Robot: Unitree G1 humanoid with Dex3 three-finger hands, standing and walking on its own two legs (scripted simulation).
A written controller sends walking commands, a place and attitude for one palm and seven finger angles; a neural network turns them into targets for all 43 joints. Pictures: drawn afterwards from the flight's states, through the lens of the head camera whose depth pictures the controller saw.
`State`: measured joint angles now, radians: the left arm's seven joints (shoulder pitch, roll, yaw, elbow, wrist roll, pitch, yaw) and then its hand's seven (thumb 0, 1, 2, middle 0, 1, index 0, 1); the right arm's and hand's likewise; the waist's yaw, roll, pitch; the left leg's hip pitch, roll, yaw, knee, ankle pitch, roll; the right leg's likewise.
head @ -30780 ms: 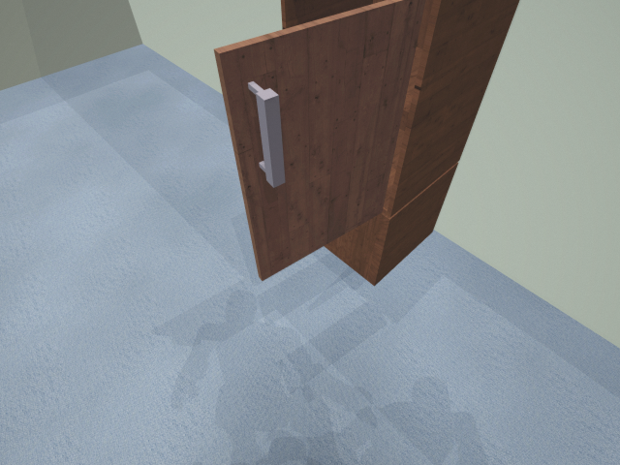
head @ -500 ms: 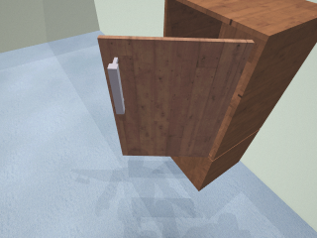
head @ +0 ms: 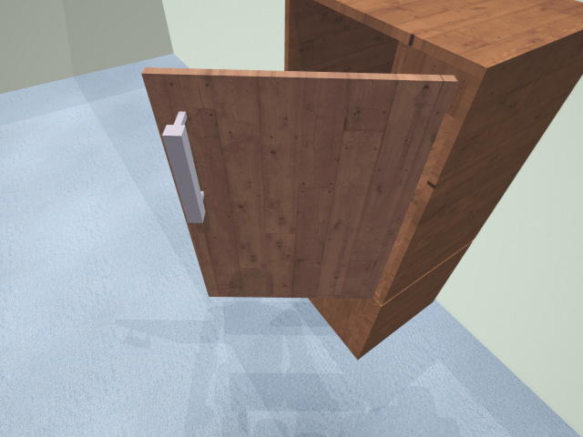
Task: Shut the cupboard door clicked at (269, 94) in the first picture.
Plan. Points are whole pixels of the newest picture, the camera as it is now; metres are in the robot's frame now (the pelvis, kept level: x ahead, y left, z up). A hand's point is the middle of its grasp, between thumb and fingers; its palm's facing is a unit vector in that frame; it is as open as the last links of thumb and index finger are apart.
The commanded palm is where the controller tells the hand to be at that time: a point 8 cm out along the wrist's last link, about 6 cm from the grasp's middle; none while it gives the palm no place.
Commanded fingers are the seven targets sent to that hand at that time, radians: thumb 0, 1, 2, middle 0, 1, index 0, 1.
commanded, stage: come to a stop and stand still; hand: left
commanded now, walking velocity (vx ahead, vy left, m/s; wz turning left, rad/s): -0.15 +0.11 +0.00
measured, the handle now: (189, 169) +0.47 +0.20 +0.11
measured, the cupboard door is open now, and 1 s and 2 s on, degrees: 55 55 55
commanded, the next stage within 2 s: look again from close up in 0.88 s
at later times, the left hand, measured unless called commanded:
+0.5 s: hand out of the picture +0.00 +0.20 -0.17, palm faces +0.02 -0.97 -0.23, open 7.4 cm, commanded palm none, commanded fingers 0.00 0.90 0.90 -0.20 -0.30 -0.20 -0.30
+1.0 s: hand out of the picture -0.02 +0.18 -0.17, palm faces -0.01 -0.98 -0.18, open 7.4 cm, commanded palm none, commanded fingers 0.00 0.90 0.90 -0.20 -0.30 -0.20 -0.30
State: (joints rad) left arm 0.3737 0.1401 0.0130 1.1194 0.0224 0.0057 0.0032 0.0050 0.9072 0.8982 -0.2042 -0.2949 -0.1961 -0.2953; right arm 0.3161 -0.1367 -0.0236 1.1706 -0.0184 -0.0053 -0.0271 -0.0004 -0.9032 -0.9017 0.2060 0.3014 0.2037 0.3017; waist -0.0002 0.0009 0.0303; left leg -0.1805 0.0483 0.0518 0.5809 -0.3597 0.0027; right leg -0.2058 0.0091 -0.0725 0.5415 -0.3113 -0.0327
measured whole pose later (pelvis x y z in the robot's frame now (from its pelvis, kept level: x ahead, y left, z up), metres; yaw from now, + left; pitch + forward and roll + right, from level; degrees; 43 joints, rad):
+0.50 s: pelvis -0.01 +0.02 +0.00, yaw +0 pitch -2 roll -1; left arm 0.29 0.16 -0.01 1.07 0.02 -0.01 0.05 0.02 0.92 0.90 -0.21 -0.30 -0.20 -0.30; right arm 0.26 -0.18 -0.01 1.04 -0.01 -0.02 -0.03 0.01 -0.93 -0.90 0.20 0.30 0.20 0.30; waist -0.01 0.03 0.03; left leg -0.23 0.00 0.11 0.54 -0.28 0.06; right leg -0.20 -0.02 -0.06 0.52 -0.28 0.00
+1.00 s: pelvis -0.01 +0.02 +0.01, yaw -1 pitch +0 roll +1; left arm 0.30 0.13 -0.03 1.10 0.01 0.00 0.03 0.01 0.91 0.90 -0.20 -0.29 -0.20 -0.30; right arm 0.29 -0.16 0.01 1.11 -0.01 -0.02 -0.01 0.00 -0.91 -0.90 0.20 0.30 0.20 0.30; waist 0.00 0.01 0.05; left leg -0.22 -0.02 0.14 0.44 -0.22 0.05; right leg -0.23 -0.04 -0.04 0.49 -0.26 0.00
